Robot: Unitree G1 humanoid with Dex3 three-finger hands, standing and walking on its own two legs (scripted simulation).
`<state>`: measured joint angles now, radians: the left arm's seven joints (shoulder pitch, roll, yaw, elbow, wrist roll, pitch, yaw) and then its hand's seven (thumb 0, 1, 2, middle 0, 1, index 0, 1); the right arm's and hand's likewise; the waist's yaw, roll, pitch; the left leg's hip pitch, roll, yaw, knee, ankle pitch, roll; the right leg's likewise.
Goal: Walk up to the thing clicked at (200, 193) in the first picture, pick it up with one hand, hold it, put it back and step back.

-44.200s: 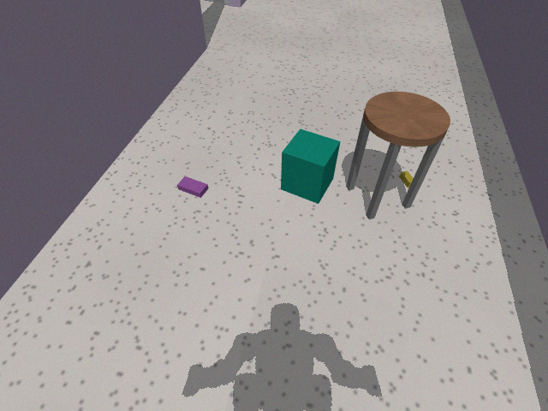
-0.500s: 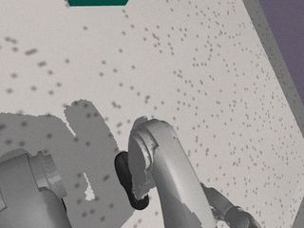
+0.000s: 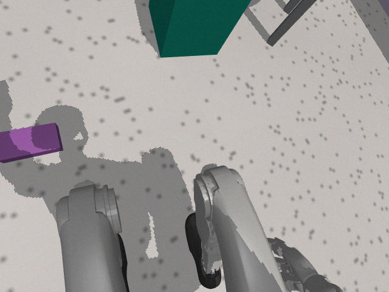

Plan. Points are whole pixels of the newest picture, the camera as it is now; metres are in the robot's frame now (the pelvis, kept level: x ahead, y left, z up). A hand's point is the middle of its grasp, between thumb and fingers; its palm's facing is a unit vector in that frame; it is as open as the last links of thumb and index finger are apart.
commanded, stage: withdraw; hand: left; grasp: from above
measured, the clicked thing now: (29, 142) +0.44 +0.35 -0.31
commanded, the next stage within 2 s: home in 0.48 s
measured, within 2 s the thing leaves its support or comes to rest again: neither
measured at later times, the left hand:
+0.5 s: hand out of the picture +0.43 +0.37 -0.18, palm faces -0.43 -0.08 -0.90, open 13.9 cm
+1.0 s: hand out of the picture +0.34 +0.32 -0.01, palm faces -0.31 -0.51 -0.80, open 9.1 cm
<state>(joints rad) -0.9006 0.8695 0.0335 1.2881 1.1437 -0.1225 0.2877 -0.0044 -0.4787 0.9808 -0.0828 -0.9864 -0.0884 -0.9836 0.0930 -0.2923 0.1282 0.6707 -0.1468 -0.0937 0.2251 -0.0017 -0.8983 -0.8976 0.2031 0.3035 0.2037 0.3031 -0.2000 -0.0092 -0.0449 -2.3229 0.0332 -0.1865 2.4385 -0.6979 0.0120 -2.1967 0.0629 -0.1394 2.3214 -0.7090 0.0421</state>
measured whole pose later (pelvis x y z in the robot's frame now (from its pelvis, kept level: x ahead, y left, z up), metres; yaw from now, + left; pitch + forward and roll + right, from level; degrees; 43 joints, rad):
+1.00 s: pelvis +0.00 +0.00 +0.11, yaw +6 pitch +34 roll -7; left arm -0.43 0.56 0.06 0.68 0.67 0.02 0.04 0.00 0.54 0.88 -0.21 -0.39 -0.21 -0.40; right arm 0.15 -0.27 0.00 0.64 -0.01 0.02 0.09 0.00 -0.90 -0.90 0.20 0.30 0.20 0.30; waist -0.09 0.04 -0.18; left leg -2.00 0.04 -0.09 2.05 -0.65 0.01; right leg -1.92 0.04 -0.07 1.99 -0.67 0.03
